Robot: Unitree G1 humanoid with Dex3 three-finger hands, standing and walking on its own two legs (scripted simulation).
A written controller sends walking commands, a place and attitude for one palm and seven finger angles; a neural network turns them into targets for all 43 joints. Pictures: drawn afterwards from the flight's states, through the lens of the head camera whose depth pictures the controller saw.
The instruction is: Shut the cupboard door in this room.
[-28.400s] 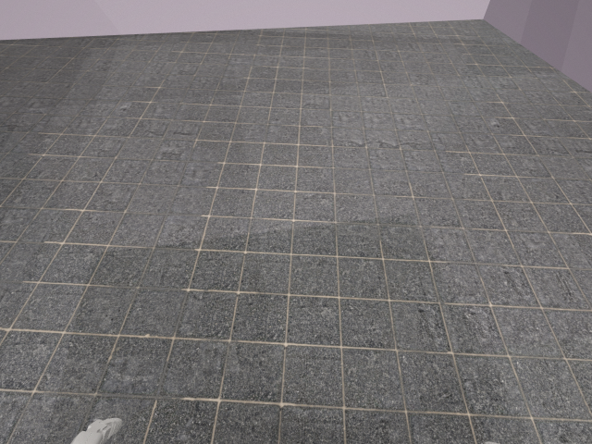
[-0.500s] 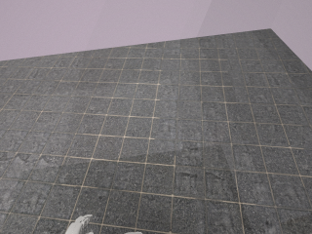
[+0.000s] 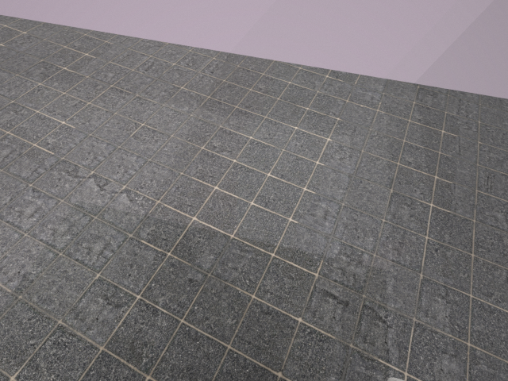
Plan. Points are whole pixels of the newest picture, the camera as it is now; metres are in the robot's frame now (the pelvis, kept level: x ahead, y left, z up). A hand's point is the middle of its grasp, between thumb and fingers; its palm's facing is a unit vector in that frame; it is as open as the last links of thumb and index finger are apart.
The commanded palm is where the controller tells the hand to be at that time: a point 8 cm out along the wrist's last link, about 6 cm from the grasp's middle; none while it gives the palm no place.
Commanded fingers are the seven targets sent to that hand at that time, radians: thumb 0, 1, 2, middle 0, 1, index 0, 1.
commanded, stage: turn or walk to find it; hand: left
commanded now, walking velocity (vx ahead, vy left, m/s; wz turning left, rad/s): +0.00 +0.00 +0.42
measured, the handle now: out of the picture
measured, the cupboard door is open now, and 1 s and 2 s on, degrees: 91 91 91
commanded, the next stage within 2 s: none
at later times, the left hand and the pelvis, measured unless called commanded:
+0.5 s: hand out of the picture +0.08 +0.20 -0.14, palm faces +0.16 -0.95 -0.26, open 7.4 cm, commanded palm none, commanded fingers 0.00 0.90 0.90 -0.20 -0.30 -0.20 -0.30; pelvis -0.01 -0.02 +0.01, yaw +10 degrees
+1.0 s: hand out of the picture -0.09 +0.15 -0.15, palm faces +0.45 -0.85 -0.26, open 7.4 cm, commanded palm none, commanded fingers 0.00 0.90 0.90 -0.20 -0.30 -0.20 -0.30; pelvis -0.03 -0.04 +0.01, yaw +24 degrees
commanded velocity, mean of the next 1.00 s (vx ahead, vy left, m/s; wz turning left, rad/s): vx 0.00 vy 0.00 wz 0.42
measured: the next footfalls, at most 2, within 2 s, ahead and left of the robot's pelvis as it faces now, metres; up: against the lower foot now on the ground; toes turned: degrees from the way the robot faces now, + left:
right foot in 0.52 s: +0.05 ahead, -0.11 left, +0.00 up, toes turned +7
left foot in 1.08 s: -0.07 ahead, +0.09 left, +0.00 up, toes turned +31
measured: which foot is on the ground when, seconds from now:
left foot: down 0.00-0.52, up 0.54-1.00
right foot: down 0.00-0.00, up 0.02-0.50, down 0.52-1.00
